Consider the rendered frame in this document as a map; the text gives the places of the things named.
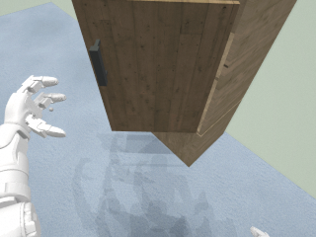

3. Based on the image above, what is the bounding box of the handle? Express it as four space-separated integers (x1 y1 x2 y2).
89 39 108 87

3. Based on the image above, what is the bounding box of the cupboard door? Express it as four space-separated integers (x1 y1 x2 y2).
71 0 240 133

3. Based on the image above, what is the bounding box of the left robot hand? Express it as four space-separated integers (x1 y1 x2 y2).
4 75 67 138

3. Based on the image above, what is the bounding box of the left robot upper arm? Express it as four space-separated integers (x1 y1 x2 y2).
0 201 41 237

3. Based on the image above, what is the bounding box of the right robot hand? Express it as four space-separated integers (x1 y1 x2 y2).
250 226 270 237

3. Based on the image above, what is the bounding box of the robot left forearm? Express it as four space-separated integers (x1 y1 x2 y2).
0 123 32 208

